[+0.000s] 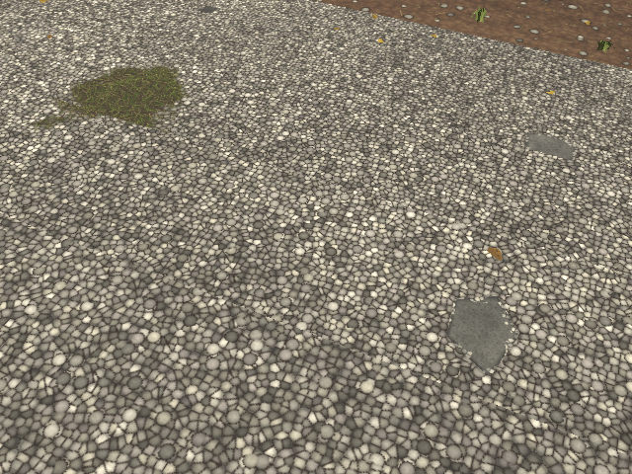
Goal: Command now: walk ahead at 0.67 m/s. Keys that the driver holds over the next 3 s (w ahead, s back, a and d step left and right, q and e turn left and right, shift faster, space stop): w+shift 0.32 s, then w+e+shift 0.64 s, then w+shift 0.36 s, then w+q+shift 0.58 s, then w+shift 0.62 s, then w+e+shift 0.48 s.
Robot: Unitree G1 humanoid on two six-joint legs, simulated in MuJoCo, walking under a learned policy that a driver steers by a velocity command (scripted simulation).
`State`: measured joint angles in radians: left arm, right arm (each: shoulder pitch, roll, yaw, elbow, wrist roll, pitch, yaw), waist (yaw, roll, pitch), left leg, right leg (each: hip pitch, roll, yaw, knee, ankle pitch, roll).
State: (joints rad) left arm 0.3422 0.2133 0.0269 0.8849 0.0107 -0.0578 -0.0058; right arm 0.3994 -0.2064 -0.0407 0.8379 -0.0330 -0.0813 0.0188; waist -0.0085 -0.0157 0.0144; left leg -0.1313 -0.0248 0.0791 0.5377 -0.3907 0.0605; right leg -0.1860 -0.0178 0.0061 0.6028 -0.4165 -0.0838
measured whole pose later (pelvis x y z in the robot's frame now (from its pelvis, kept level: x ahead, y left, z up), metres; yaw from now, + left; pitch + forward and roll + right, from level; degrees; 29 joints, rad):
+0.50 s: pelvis +0.31 -0.07 -0.14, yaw -5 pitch +1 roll +4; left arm 0.01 0.27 0.06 0.83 0.06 -0.05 -0.05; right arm 0.55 -0.24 -0.04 1.08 -0.04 -0.08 -0.05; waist -0.09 -0.06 0.05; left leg 0.12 0.03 0.13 1.19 -0.67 0.04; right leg -0.36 -0.05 -0.07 0.38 0.11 -0.12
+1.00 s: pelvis +0.72 -0.13 -0.16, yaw -29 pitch -1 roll +2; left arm 0.26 0.35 0.10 0.86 0.02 -0.01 -0.03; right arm 0.21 -0.27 -0.05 0.86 -0.03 -0.10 0.01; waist 0.01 -0.05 0.03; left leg -0.26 0.03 0.09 0.56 -0.28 0.00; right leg -0.43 0.01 0.04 1.23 -0.28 -0.12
